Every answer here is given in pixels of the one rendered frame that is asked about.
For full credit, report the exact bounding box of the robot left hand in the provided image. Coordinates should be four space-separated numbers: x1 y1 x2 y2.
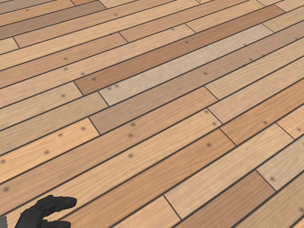
14 195 77 228

